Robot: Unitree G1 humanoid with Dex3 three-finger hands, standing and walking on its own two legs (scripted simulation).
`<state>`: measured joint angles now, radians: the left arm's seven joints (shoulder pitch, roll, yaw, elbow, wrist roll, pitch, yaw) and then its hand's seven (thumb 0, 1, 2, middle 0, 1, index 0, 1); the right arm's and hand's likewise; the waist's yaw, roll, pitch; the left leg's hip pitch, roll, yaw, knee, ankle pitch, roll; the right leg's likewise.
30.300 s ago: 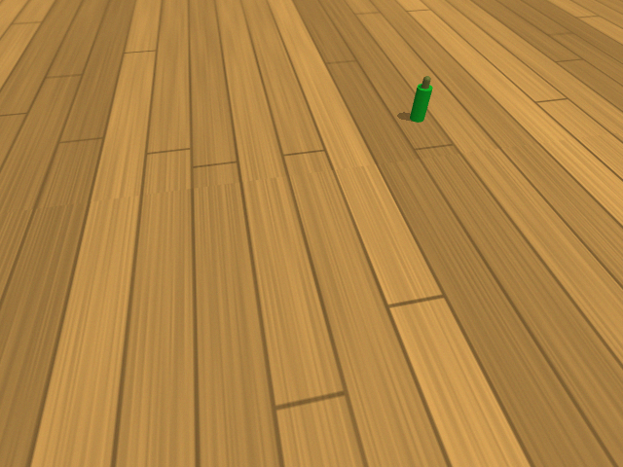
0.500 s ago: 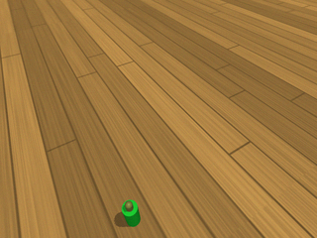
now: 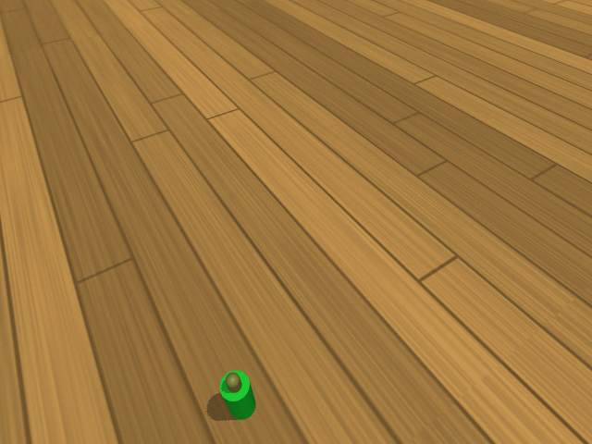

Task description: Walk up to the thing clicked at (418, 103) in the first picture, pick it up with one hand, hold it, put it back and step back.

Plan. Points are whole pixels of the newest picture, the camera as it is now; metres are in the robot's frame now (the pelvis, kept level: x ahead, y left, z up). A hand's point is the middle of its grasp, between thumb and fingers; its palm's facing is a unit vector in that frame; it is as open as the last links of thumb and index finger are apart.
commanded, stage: stand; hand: left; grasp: from the side
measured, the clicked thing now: (237, 392) +0.38 +0.19 -0.65
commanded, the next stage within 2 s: step back in 1.06 s
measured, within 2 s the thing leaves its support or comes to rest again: neither
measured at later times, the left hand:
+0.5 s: hand out of the picture +0.09 +0.24 -0.15, palm faces -0.02 -0.94 -0.33, open 7.4 cm
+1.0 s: hand out of the picture +0.10 +0.25 -0.15, palm faces -0.03 -0.94 -0.34, open 7.4 cm
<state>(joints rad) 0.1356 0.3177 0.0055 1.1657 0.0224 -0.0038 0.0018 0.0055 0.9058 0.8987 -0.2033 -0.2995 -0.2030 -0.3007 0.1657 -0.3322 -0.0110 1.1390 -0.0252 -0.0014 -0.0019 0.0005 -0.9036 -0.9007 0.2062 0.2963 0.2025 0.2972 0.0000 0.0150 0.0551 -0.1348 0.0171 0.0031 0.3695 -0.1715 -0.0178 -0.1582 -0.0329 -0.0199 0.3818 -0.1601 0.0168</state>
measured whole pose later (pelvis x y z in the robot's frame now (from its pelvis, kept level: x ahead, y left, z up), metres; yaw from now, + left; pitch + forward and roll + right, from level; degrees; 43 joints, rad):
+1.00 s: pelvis +0.03 +0.00 +0.00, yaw -1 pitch -3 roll +0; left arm 0.11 0.33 0.01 1.16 0.02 0.00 0.00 0.01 0.91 0.90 -0.20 -0.30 -0.20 -0.30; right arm 0.12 -0.34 -0.01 1.15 -0.02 -0.01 0.00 0.00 -0.90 -0.90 0.21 0.30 0.20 0.30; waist 0.00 0.01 0.05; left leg -0.09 0.02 0.02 0.31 -0.18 -0.02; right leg -0.12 -0.03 -0.01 0.33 -0.16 0.02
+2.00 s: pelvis -0.14 +0.03 -0.02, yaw -5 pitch -1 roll +1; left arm 0.15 0.34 0.06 0.81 0.04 0.05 0.01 0.01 0.90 0.90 -0.21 -0.30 -0.21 -0.30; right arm 0.16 -0.40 -0.04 0.89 0.00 0.04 -0.02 0.00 -0.90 -0.90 0.21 0.30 0.20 0.30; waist 0.01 0.01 0.15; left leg -0.41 -0.10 -0.10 1.05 -0.51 -0.02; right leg -0.31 0.00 0.05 0.61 -0.28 -0.02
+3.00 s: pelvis -0.45 +0.02 -0.02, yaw -3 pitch -2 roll -1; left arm 0.14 0.40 0.08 0.82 0.01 0.07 0.01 0.01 0.91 0.90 -0.20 -0.30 -0.20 -0.30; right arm 0.17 -0.35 -0.04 0.87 -0.04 0.03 -0.01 0.00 -0.90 -0.90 0.21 0.30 0.21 0.30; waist 0.00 -0.03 0.16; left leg -0.34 0.01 -0.02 0.60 -0.23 0.02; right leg -0.46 0.10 0.14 1.19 -0.51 0.00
